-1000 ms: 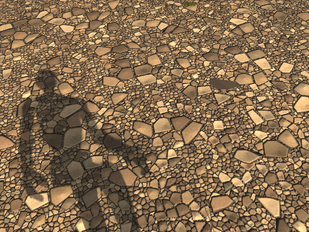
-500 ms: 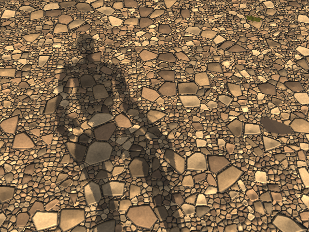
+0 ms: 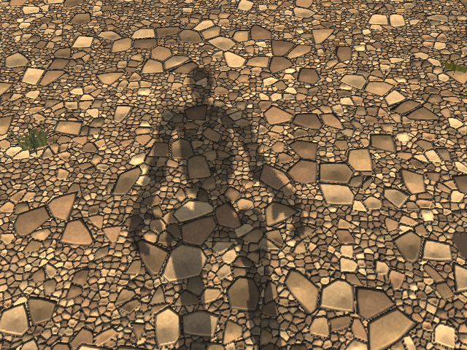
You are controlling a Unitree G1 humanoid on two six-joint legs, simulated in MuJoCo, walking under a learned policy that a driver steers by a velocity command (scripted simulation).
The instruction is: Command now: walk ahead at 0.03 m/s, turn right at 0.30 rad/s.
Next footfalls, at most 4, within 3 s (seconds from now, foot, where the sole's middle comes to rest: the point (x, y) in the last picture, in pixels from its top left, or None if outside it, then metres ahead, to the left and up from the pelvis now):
0.04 left None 0.03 0.10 -0.77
0.42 right None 0.00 -0.11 -0.77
0.90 left None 0.25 0.00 -0.77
1.36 right None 0.34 -0.34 -0.77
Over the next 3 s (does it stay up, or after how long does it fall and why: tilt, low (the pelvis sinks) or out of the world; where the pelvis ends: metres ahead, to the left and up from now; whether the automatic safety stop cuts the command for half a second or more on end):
stays up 0.71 -0.44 0.00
